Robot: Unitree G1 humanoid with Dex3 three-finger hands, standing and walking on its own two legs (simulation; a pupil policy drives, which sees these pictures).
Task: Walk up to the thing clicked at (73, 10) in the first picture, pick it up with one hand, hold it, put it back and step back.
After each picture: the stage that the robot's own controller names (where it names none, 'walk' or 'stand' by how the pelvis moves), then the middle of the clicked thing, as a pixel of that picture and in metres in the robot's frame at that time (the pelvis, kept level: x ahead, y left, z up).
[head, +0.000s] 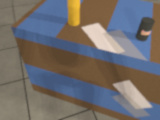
stand; (73, 3) +0.90 +0.06 +0.05
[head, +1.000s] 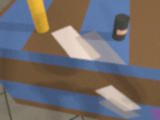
walk; (37, 8) +0.76 +0.27 +0.07
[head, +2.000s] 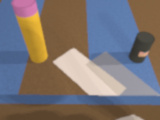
rise first; (32, 33) +0.52 +0.19 +0.09
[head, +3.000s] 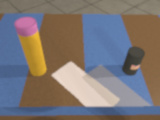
stand; (32, 49) +0.51 +0.20 +0.05
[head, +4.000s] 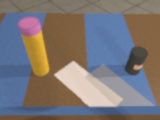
stand; (36, 49) +0.51 +0.19 +0.05
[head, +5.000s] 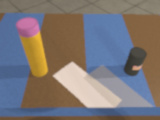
stand; (34, 50) +0.50 +0.20 +0.05
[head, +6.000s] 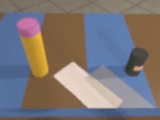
stand; (34, 50) +0.50 +0.19 +0.05
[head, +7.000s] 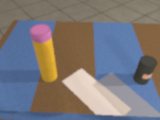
rise first; (45, 56) +0.50 +0.17 +0.05
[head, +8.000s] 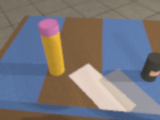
go down; (53, 50) +0.52 +0.16 +0.05
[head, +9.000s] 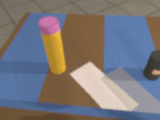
go down; (53, 48) +0.52 +0.16 +0.05
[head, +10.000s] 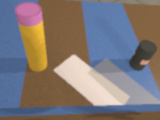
go down; (34, 41) +0.49 +0.15 +0.08
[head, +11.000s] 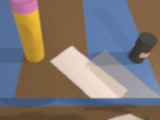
close in; (30, 31) +0.51 +0.15 +0.09
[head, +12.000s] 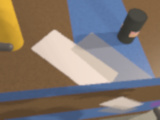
close; (1, 14) +0.52 +0.17 +0.12
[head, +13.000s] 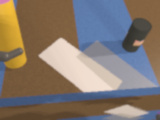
lift; (6, 30) +0.48 +0.18 +0.12
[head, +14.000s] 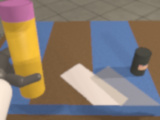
lift; (25, 53) +0.33 +0.15 +0.23
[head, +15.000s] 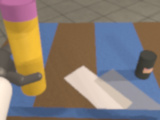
hold; (27, 52) +0.33 +0.15 +0.24
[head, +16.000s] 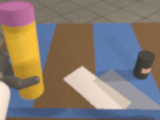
hold; (25, 55) +0.32 +0.15 +0.23
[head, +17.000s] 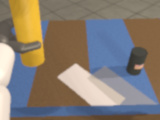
crouch; (27, 23) +0.42 +0.15 +0.26
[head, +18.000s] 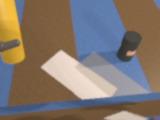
lower; (4, 22) +0.49 +0.18 +0.16
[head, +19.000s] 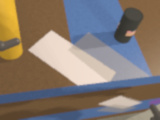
lower; (3, 19) +0.51 +0.16 +0.13
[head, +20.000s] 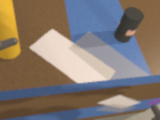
lower; (1, 18) +0.51 +0.17 +0.13
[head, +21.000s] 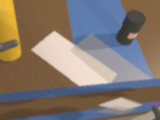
lower; (2, 20) +0.50 +0.17 +0.12
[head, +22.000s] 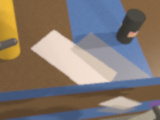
lower; (1, 19) +0.51 +0.17 +0.13
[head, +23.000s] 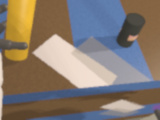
open; (20, 19) +0.52 +0.13 +0.12
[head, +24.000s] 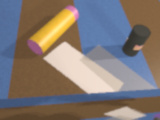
sink last; (55, 28) +0.61 +0.05 +0.01
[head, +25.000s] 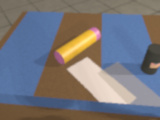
sink last; (78, 44) +0.63 +0.06 +0.00
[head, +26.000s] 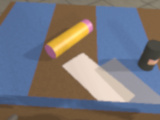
stand; (70, 37) +0.63 +0.07 +0.01
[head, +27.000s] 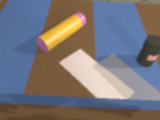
stand; (63, 30) +0.65 +0.10 +0.02
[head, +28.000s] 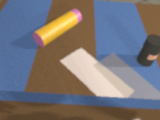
stand; (59, 26) +0.67 +0.12 +0.02
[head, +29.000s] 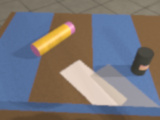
stand; (54, 38) +0.70 +0.16 -0.04
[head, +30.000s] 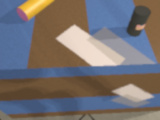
walk; (40, 1) +0.80 +0.21 -0.02
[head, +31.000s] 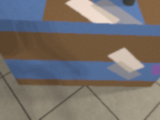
walk; out of the picture +1.09 +0.19 -0.02
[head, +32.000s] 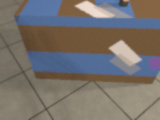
walk; out of the picture +1.37 +0.23 -0.03
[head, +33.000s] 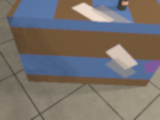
stand; out of the picture +1.32 +0.23 -0.04
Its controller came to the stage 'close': yes
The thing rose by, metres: 0.21
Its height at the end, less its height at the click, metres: -0.09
